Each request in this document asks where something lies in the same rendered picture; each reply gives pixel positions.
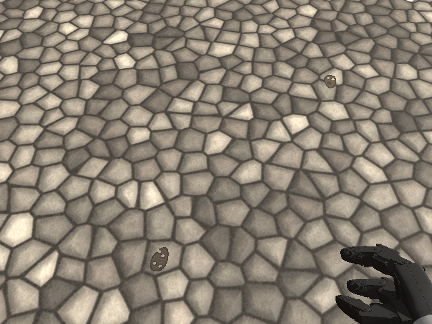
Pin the right robot hand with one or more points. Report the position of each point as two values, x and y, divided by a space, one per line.
404 300

